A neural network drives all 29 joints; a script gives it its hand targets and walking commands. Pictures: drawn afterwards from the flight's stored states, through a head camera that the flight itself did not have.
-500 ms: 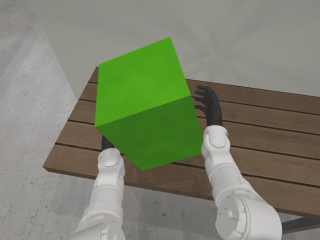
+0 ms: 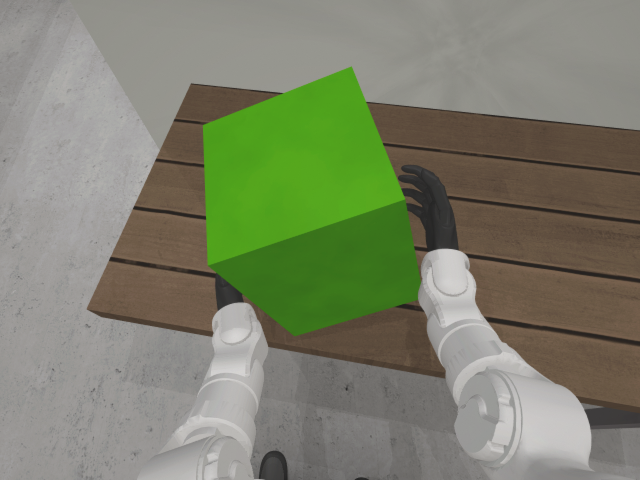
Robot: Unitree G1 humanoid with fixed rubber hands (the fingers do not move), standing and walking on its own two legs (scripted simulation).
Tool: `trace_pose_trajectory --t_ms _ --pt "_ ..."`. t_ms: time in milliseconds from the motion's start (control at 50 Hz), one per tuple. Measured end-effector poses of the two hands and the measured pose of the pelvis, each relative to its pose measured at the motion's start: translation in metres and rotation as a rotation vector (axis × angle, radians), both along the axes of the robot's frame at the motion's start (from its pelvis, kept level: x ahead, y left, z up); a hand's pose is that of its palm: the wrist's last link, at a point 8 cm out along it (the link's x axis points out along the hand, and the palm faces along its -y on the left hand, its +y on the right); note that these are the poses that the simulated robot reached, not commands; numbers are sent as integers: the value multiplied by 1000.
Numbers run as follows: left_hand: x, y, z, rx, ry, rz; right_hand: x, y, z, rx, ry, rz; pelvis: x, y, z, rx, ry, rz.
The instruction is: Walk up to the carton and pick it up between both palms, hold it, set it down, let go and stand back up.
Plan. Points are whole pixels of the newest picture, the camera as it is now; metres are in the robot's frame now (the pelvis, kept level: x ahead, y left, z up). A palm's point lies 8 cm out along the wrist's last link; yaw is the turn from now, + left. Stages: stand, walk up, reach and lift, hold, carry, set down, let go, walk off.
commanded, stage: set down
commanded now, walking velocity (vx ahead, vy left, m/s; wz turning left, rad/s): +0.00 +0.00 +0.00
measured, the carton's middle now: (319, 216) +0.46 +0.06 -0.02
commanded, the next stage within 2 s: none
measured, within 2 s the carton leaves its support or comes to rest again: rests again in 1.62 s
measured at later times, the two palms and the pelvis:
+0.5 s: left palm (235, 287) +0.37 +0.17 -0.07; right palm (439, 239) +0.45 -0.11 -0.04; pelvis -0.01 +0.01 -0.02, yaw +0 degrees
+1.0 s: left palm (232, 278) +0.38 +0.18 -0.08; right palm (436, 233) +0.47 -0.11 -0.05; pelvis -0.01 +0.03 -0.03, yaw -2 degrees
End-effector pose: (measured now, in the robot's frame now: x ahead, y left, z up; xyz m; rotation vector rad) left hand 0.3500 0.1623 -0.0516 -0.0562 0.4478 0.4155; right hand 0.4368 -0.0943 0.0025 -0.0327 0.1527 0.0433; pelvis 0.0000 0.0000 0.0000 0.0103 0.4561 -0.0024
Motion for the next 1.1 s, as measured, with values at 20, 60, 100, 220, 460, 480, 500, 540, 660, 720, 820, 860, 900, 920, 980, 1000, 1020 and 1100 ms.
trace_pose_trajectory --t_ms 20,60,100,220,460,480,500,540,660,720,820,860,900,920,980,1000,1020,1100 --pt "0 0 -1 -2 -5 2 2 0 -1 1 0 4 -1 0 -1 0 9 1" --pt "1 0 -2 -2 -15 4 5 -1 -3 4 2 12 -2 0 -3 -1 26 3" --pt "2 -1 -3 -2 -23 5 8 -2 -5 7 4 21 -3 0 -5 -2 43 3" --pt "3 -4 -5 -20 -46 13 13 -6 -10 10 32 34 -6 1 -9 -5 72 5" --pt "15 1 -12 -40 -77 31 14 -13 -36 -16 126 44 -10 5 -19 -9 120 0" --pt "16 3 -13 -39 -80 31 14 -13 -39 -20 133 45 -10 6 -20 -11 128 0" --pt "18 4 -13 -37 -84 31 14 -13 -42 -25 139 48 -10 7 -21 -13 137 1" --pt "21 6 -16 -30 -88 21 14 -12 -48 -31 147 60 -9 9 -24 -18 156 3" --pt "28 10 -22 -19 -106 -3 20 -11 -54 -24 132 69 -9 15 -29 -29 199 3" --pt "30 11 -24 -23 -113 -11 25 -11 -55 -27 134 73 -9 19 -31 -33 215 5" --pt "32 11 -27 -25 -119 -27 28 -11 -55 -30 145 85 -9 24 -33 -41 237 0" --pt "32 12 -27 -27 -118 -31 29 -11 -55 -33 150 88 -10 26 -33 -42 239 -2" --pt "33 12 -27 -27 -115 -37 29 -11 -55 -35 155 91 -10 27 -33 -44 238 -3" --pt "33 13 -26 -27 -113 -40 30 -11 -55 -37 157 93 -10 28 -33 -44 239 -5" --pt "34 14 -25 -16 -102 -52 31 -12 -55 -38 164 102 -10 29 -33 -46 246 -6" --pt "34 14 -25 -9 -99 -57 31 -12 -55 -37 166 107 -9 30 -33 -47 249 -7" --pt "34 14 -24 -3 -95 -62 31 -12 -55 -38 168 112 -9 30 -32 -49 251 -8" --pt "36 15 -21 10 -71 -80 36 -14 -55 -44 197 136 -10 30 -31 -50 254 -15"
